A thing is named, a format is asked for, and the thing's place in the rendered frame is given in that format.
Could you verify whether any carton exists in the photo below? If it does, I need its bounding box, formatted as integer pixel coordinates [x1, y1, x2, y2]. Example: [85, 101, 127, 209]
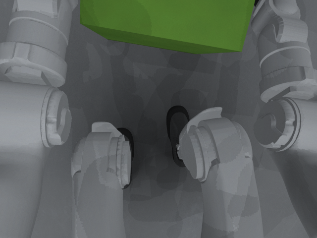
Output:
[80, 0, 255, 54]

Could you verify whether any right robot shin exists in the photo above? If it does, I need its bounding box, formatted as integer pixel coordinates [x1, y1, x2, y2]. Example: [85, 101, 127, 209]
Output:
[176, 107, 253, 170]

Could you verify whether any robot right foot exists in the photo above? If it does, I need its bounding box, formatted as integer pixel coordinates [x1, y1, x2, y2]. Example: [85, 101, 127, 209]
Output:
[166, 106, 189, 167]

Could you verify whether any robot right upper arm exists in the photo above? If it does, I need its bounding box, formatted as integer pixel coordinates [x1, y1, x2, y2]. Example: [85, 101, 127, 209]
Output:
[253, 97, 317, 238]

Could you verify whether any robot right forearm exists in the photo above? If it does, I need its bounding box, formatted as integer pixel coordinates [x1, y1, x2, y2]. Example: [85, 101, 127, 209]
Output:
[251, 0, 317, 103]

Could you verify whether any robot left upper arm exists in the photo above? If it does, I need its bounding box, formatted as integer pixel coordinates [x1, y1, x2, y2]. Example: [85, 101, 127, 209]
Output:
[0, 80, 72, 238]

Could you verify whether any robot left forearm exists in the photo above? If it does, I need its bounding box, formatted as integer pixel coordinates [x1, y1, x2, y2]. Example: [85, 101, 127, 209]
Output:
[0, 0, 78, 88]

